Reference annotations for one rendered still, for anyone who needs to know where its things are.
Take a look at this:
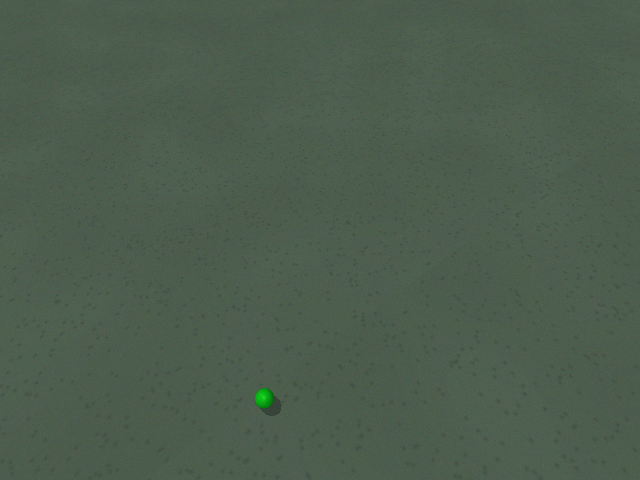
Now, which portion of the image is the ball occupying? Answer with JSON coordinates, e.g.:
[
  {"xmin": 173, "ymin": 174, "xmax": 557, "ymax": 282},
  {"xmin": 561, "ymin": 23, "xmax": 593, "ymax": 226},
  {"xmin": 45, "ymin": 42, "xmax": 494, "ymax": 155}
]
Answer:
[{"xmin": 255, "ymin": 388, "xmax": 274, "ymax": 409}]

